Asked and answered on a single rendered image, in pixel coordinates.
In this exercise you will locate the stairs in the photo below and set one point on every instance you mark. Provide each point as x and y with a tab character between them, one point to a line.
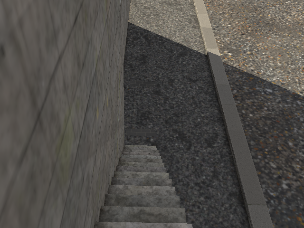
141	194

